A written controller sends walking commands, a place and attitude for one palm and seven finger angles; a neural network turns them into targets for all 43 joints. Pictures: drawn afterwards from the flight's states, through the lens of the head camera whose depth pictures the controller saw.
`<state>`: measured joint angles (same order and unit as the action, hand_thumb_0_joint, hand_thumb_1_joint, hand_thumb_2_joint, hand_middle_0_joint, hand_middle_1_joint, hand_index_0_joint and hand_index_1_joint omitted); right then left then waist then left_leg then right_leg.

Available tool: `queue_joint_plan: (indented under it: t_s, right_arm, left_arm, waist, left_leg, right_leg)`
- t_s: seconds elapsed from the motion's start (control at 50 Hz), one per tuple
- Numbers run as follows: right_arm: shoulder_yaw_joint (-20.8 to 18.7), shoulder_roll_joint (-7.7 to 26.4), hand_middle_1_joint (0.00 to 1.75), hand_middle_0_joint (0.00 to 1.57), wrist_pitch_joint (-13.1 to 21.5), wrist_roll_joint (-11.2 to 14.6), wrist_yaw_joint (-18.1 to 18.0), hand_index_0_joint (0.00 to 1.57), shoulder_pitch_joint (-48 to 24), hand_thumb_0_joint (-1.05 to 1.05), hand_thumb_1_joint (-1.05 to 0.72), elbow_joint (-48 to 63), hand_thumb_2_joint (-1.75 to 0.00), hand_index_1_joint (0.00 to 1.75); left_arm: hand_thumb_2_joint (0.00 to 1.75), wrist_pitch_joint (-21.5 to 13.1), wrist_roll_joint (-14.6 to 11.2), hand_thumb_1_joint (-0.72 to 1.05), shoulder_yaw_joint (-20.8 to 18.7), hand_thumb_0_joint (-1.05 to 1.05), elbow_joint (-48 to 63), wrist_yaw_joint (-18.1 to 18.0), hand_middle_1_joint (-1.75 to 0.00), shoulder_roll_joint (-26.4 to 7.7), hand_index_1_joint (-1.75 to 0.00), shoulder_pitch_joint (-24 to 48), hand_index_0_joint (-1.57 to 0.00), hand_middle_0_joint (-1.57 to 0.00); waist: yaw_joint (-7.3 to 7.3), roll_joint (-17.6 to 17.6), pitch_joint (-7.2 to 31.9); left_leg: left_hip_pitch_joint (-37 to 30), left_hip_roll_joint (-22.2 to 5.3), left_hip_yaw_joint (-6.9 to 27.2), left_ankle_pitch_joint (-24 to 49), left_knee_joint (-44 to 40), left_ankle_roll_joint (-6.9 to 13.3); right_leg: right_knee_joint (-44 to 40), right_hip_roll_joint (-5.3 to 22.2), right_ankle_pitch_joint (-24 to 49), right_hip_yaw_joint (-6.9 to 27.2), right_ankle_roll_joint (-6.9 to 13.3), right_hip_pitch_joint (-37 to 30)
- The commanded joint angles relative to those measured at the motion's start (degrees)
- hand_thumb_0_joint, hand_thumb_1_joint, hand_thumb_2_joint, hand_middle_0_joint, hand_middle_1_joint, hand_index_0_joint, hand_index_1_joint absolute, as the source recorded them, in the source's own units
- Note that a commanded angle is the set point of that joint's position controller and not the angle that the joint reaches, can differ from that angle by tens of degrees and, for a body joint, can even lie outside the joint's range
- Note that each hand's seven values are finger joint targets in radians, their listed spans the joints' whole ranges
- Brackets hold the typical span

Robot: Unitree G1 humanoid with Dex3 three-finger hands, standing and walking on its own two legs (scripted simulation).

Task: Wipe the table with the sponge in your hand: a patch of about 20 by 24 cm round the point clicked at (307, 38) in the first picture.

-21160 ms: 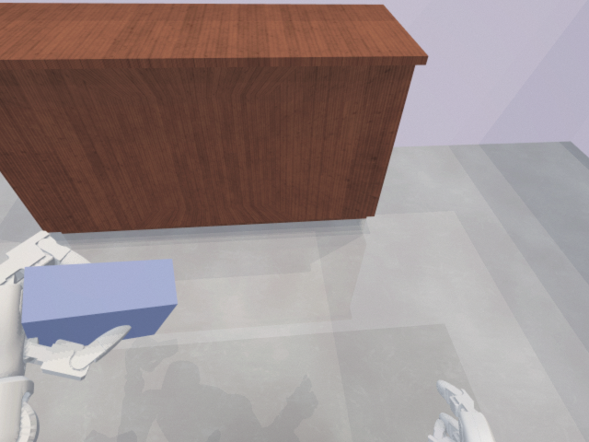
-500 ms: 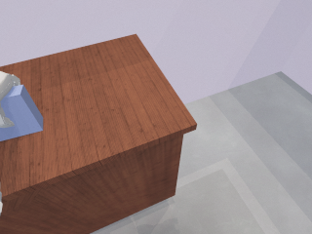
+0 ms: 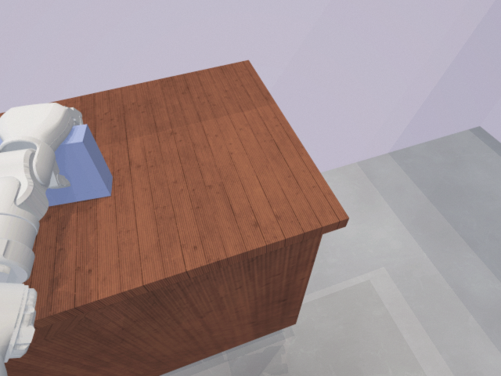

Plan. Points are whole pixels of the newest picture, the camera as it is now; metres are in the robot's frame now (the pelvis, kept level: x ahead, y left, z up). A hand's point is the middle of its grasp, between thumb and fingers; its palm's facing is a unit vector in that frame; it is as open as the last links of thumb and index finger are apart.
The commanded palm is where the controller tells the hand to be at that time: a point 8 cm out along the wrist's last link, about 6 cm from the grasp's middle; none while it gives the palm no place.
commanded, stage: slide across to the middle lane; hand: left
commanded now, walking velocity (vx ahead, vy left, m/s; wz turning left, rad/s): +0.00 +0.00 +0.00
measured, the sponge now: (64, 176) +0.39 +0.36 +0.09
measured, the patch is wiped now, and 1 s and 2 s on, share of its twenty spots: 0.35 0.50 0.75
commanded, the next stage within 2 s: wipe back along the middle lane in 0.32 s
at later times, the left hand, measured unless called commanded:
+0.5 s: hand (102, 146) +0.42 +0.28 +0.14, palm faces -0.04 +0.01 -1.00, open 9.3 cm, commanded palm +0.39 +0.28 +0.18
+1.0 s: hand (104, 163) +0.38 +0.27 +0.14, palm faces +0.03 +0.00 -1.00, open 9.3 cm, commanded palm +0.34 +0.26 +0.16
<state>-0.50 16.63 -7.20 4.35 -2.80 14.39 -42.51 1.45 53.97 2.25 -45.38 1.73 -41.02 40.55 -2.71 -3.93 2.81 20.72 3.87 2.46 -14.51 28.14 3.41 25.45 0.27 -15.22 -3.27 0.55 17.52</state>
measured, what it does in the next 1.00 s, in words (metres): stands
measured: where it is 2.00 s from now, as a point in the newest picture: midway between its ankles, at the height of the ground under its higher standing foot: outside the picture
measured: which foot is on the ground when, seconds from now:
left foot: down 0.00-1.00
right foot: down 0.00-1.00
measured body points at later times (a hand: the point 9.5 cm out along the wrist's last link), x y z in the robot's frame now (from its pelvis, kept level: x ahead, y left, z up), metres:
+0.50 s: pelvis +0.02 -0.01 +0.00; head +0.05 -0.05 +0.45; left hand +0.41 +0.28 +0.19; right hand +0.17 -0.26 -0.13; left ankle -0.01 +0.08 -0.74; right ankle -0.03 -0.12 -0.74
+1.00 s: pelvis +0.02 -0.02 +0.00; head +0.03 -0.06 +0.45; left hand +0.38 +0.26 +0.19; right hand +0.18 -0.28 -0.12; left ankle -0.01 +0.08 -0.74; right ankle -0.03 -0.12 -0.74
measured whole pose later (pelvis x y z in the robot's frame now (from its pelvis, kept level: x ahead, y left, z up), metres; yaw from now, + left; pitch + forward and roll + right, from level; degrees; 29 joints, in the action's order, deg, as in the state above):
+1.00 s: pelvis +0.02 -0.02 +0.00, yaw -2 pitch +4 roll +0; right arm 0.3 18.5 -9.0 4.0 -1.0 8.1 -37.8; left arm 20.0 51.6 2.3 -16.2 2.3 -33.6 19.9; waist -2.1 -5.9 3.2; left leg 13.3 2.1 0.6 -15.6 25.1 2.0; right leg 24.3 -1.5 -16.4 -1.0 1.8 11.9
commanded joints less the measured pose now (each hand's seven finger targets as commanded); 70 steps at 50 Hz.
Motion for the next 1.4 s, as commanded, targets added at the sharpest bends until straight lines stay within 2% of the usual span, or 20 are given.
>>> queue_joint_plan:
  t_s: [0.0,0.12,0.16,0.22,0.26,0.3,0.36,0.42,0.44,0.52,0.54,0.56,0.72,0.8,0.9,0.96,0.98,1.1,1.18,1.38]
  right_arm:
    - [-2.4,8.4,0.30,0.20,1.5,-0.4,-0.1,0.20,-2.1,0.00,-0.90,6.6,-0.90,0.30]
    - [-1.3,8.4,0.30,0.20,0.8,-0.8,0.9,0.20,-5.9,0.00,-0.90,8.4,-0.90,0.30]
    - [-1.4,8.3,0.30,0.20,0.5,-0.9,1.4,0.20,-6.1,0.00,-0.90,8.1,-0.90,0.30]
    - [-1.1,8.3,0.30,0.20,0.4,-1.2,1.7,0.20,-8.0,0.00,-0.90,9.5,-0.90,0.30]
    - [-1.2,8.1,0.30,0.20,0.2,-1.0,2.0,0.20,-8.0,0.00,-0.90,9.4,-0.90,0.30]
    - [-1.2,8.1,0.30,0.20,0.2,-1.0,2.0,0.20,-8.3,0.00,-0.90,9.5,-0.90,0.30]
    - [-1.1,8.1,0.30,0.20,0.4,-0.9,1.6,0.20,-8.5,0.00,-0.90,9.5,-0.90,0.30]
    - [-0.9,8.4,0.30,0.20,0.4,-0.9,1.1,0.20,-8.9,0.00,-0.90,9.7,-0.90,0.30]
    - [-0.8,8.1,0.30,0.20,0.4,-0.8,1.1,0.20,-8.9,0.00,-0.90,9.8,-0.90,0.30]
    - [-0.7,8.2,0.30,0.20,0.3,-0.9,1.0,0.20,-9.7,0.00,-0.90,11.0,-0.90,0.30]
    - [-0.8,8.0,0.30,0.20,0.3,-0.7,1.1,0.20,-9.6,0.00,-0.90,11.0,-0.90,0.30]
    - [-1.0,8.4,0.30,0.20,0.3,-0.7,1.1,0.20,-9.1,0.00,-0.90,10.7,-0.90,0.30]
    - [-1.0,8.5,0.30,0.20,0.3,-0.6,1.5,0.20,-11.1,0.00,-0.90,12.1,-0.90,0.30]
    - [-1.1,8.5,0.30,0.20,0.2,-0.3,1.6,0.20,-11.6,0.00,-0.90,12.1,-0.90,0.30]
    - [-1.2,8.1,0.30,0.20,0.5,-0.3,1.7,0.20,-12.9,0.00,-0.90,13.1,-0.90,0.30]
    - [-1.1,7.7,0.30,0.20,0.6,-0.2,1.9,0.20,-13.7,0.00,-0.90,13.6,-0.90,0.30]
    - [-1.1,7.9,0.30,0.20,0.6,-0.2,2.0,0.20,-14.1,0.00,-0.90,13.4,-0.90,0.30]
    - [-0.3,7.3,0.30,0.20,0.6,0.0,2.1,0.20,-16.4,0.00,-0.90,14.1,-0.90,0.30]
    - [0.0,6.8,0.30,0.20,0.9,0.1,2.3,0.20,-17.7,0.00,-0.90,14.9,-0.90,0.30]
    - [0.8,6.1,0.30,0.20,1.3,0.0,2.6,0.20,-19.7,0.00,-0.90,15.4,-0.90,0.30]
  left_arm:
    - [1.30,1.7,-0.3,0.10,-0.6,0.00,13.9,-1.1,-1.60,-6.1,-1.60,21.7,-1.20,-1.20]
    - [1.30,7.4,0.5,0.10,-5.7,0.00,18.4,-1.7,-1.60,-10.6,-1.60,19.5,-1.20,-1.20]
    - [1.30,9.8,1.2,0.10,-4.4,0.00,17.6,-1.8,-1.60,-8.4,-1.60,17.3,-1.20,-1.20]
    - [1.30,11.7,1.0,0.10,-6.6,0.00,21.7,-1.7,-1.60,-10.1,-1.60,15.4,-1.20,-1.20]
    - [1.30,13.4,0.6,0.10,-2.9,0.00,21.9,-1.1,-1.60,-5.5,-1.60,13.5,-1.20,-1.20]
    - [1.30,14.7,0.8,0.10,-1.7,0.00,23.1,-0.5,-1.60,-5.0,-1.60,15.8,-1.20,-1.20]
    - [1.30,15.5,0.7,0.10,-0.8,0.00,23.4,0.4,-1.60,-4.2,-1.60,16.1,-1.20,-1.20]
    - [1.30,15.7,0.7,0.10,-3.4,0.00,23.0,1.4,-1.60,-7.3,-1.60,14.4,-1.20,-1.20]
    - [1.30,15.6,0.7,0.10,-1.8,0.00,22.6,1.7,-1.60,-5.4,-1.60,12.8,-1.20,-1.20]
    - [1.30,14.6,-0.2,0.10,-4.4,0.00,24.6,2.5,-1.60,-6.8,-1.60,6.4,-1.20,-1.20]
    - [1.30,14.6,-0.5,0.10,-2.4,0.00,25.0,2.6,-1.60,-4.7,-1.60,6.1,-1.20,-1.20]
    - [1.30,14.6,-0.6,0.10,-4.6,0.00,24.1,2.5,-1.60,-6.6,-1.60,3.6,-1.20,-1.20]
    - [1.30,15.5,-2.5,0.10,-6.3,0.00,27.9,2.4,-1.60,-6.4,-1.60,-4.9,-1.20,-1.20]
    - [1.30,16.8,-3.1,0.10,-5.3,0.00,28.4,2.2,-1.60,-4.8,-1.60,-8.5,-1.20,-1.20]
    - [1.30,18.4,-3.5,0.10,-3.3,0.00,32.9,2.1,-1.60,-1.7,-1.60,-12.3,-1.20,-1.20]
    - [1.30,19.5,-4.5,0.10,-1.5,0.00,35.3,2.0,-1.60,1.7,-1.60,-15.3,-1.20,-1.20]
    - [1.30,20.0,-4.4,0.10,-2.7,0.00,35.4,1.8,-1.60,0.3,-1.60,-16.1,-1.20,-1.20]
    - [1.30,23.2,-4.4,0.10,0.0,0.00,38.8,1.6,-1.60,3.6,-1.60,-18.6,-1.20,-1.20]
    - [1.30,25.2,-4.3,0.10,2.7,0.00,41.6,1.7,-1.60,7.0,-1.60,-20.9,-1.20,-1.20]
    - [1.30,28.2,-4.3,0.10,3.0,0.00,47.0,1.9,-1.60,8.0,-1.60,-26.3,-1.20,-1.20]
  waist:
    - [3.55,-0.2,16.1]
    - [0.85,-0.7,18.2]
    - [1.04,0.7,18.6]
    - [-0.14,0.6,21.4]
    - [1.02,1.5,19.7]
    - [1.57,1.7,19.6]
    - [1.91,1.4,19.2]
    - [1.40,2.3,18.5]
    - [1.69,3.0,18.2]
    - [0.32,2.6,17.3]
    - [1.19,3.3,16.0]
    - [0.76,4.2,15.4]
    - [-0.50,3.9,14.6]
    - [-0.13,6.2,11.9]
    - [-0.66,5.5,13.8]
    - [-0.51,5.7,12.4]
    - [-0.73,6.9,11.8]
    - [-0.89,7.0,9.6]
    - [-1.24,6.2,10.5]
    - [-1.99,6.3,10.3]
  left_leg:
    - [-15.5,-2.0,3.0,20.6,-3.2,-2.6]
    - [-15.7,-2.4,2.6,29.9,-3.9,-3.4]
    - [-16.2,-2.6,1.8,32.4,-3.5,-3.5]
    - [-16.4,-2.6,1.4,36.3,-3.4,-3.3]
    - [-17.2,-2.7,1.1,37.0,-2.9,-3.1]
    - [-17.6,-2.5,1.0,34.6,-2.9,-2.7]
    - [-17.7,-2.1,0.7,33.9,-2.7,-2.1]
    - [-15.9,-1.7,0.0,31.1,-3.0,-1.3]
    - [-15.4,-1.6,-0.3,29.9,-3.0,-0.9]
    - [-13.8,-1.4,-0.7,28.9,-3.2,-0.3]
    - [-13.8,-1.4,-1.0,28.4,-3.0,-0.2]
    - [-12.8,-1.5,-1.1,27.1,-3.2,-0.3]
    - [-10.6,-1.2,-1.9,25.9,-3.0,0.0]
    - [-9.2,-1.0,-2.3,22.4,-3.3,0.0]
    - [-11.1,-1.2,-2.0,23.5,-3.0,-0.1]
    - [-11.4,-1.6,-1.8,23.9,-3.0,-0.2]
    - [-11.0,-1.6,-1.7,23.7,-3.0,-0.4]
    - [-10.7,-1.8,-1.6,21.7,-3.8,-0.7]
    - [-12.0,-2.0,-1.3,22.1,-3.8,-0.9]
    - [-12.6,-2.6,-0.9,23.5,-3.4,-1.4]
  right_leg:
    - [-2.7,-2.8,12.3,1.4,3.6,-1.8]
    - [-2.7,-2.6,16.8,1.1,4.0,-6.9]
    - [-2.2,-2.4,18.9,1.0,3.5,-7.8]
    - [-2.3,-2.3,22.5,1.5,3.7,-11.1]
    - [-2.1,-2.2,23.2,1.1,3.1,-10.0]
    - [-2.4,-2.3,22.4,1.2,3.0,-9.5]
    - [-2.3,-2.2,23.5,1.4,3.1,-9.8]
    - [-2.8,-2.1,25.1,2.0,3.3,-11.8]
    - [-2.2,-1.9,25.0,1.8,3.0,-12.1]
    - [-2.3,-1.9,26.5,2.5,3.1,-13.5]
    - [-2.1,-1.8,26.9,2.2,2.8,-13.1]
    - [-2.1,-1.9,26.3,2.1,2.7,-13.2]
    - [-1.8,-1.6,29.6,3.3,2.7,-15.2]
    - [-1.8,-1.7,27.3,3.0,2.2,-14.2]
    - [-1.5,-1.8,26.3,3.0,2.3,-13.9]
    - [-1.4,-1.9,25.8,2.5,2.2,-12.8]
    - [-1.3,-1.9,26.1,2.7,2.2,-12.8]
    - [-1.3,-2.0,23.4,2.3,2.2,-11.8]
    - [-1.1,-2.0,21.9,2.2,2.3,-11.6]
    - [-0.1,-2.0,22.5,2.3,2.5,-12.1]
